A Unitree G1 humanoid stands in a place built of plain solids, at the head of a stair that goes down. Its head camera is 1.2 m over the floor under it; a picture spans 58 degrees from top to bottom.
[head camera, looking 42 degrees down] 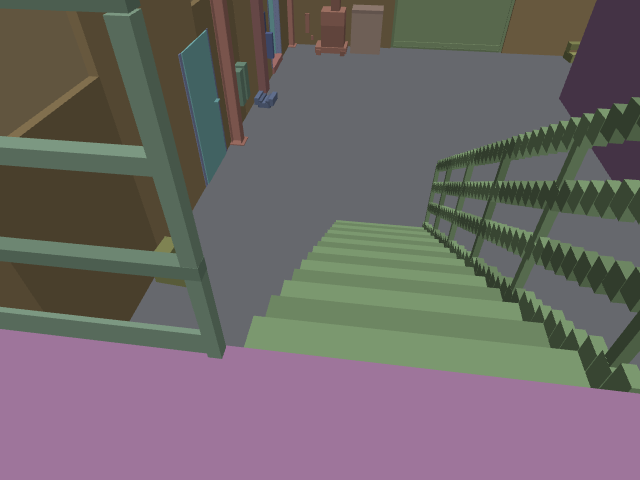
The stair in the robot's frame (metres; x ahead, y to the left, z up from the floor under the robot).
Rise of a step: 0.18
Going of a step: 0.27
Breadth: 1.28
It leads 8 degrees to the right of straight ahead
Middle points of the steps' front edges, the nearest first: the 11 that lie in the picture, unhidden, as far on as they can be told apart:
0.74 -0.33 0.00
1.00 -0.37 -0.18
1.26 -0.40 -0.36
1.53 -0.44 -0.54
1.79 -0.48 -0.72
2.06 -0.51 -0.90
2.32 -0.55 -1.09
2.58 -0.58 -1.27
2.85 -0.62 -1.45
3.11 -0.65 -1.63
3.38 -0.69 -1.81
